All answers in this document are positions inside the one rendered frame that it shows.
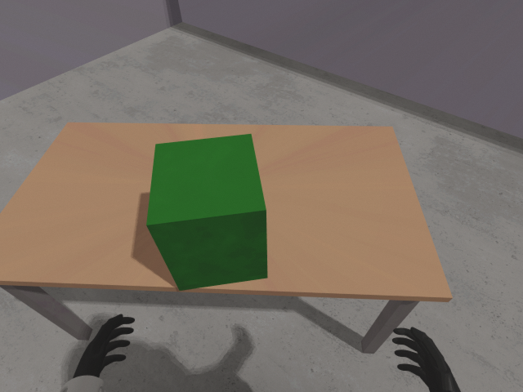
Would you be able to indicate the left robot forearm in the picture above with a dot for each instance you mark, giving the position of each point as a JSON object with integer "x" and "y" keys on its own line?
{"x": 84, "y": 384}

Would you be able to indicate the robot left hand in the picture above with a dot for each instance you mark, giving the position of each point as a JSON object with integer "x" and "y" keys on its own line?
{"x": 94, "y": 358}

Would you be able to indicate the carton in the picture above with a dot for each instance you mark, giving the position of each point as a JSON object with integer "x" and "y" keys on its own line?
{"x": 207, "y": 213}

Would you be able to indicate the robot right hand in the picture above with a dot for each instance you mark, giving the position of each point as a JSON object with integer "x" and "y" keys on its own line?
{"x": 433, "y": 370}

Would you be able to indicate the table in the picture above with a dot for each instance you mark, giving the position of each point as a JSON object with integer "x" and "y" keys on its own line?
{"x": 342, "y": 219}

